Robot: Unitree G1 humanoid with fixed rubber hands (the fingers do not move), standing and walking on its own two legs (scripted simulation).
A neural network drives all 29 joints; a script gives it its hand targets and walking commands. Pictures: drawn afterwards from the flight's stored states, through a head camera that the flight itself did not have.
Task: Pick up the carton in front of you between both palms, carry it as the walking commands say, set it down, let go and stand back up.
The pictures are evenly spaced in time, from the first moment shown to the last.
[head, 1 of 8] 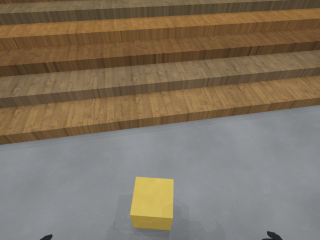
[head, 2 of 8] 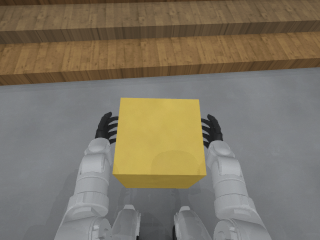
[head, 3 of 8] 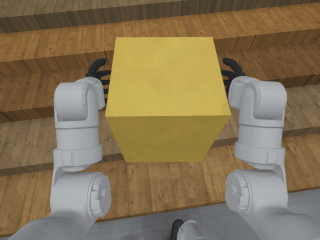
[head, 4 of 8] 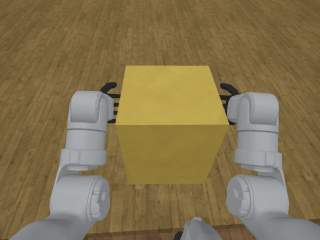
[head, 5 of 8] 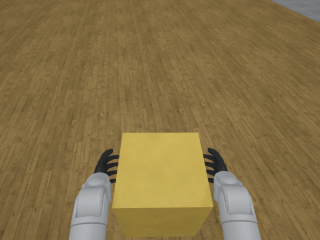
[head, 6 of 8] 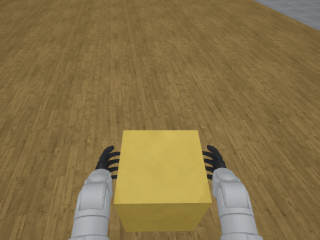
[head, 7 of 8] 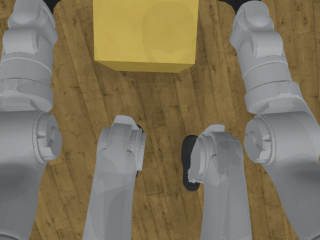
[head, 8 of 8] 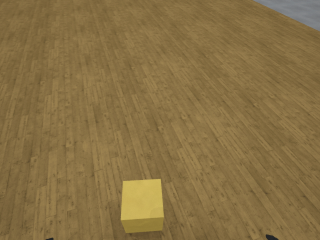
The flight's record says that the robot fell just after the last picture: no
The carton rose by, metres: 1.59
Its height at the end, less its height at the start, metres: +0.85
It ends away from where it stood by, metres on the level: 5.43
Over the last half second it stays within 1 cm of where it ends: yes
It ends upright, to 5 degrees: yes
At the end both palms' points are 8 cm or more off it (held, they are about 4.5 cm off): yes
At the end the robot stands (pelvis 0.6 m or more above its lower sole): yes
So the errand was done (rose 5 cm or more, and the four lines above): yes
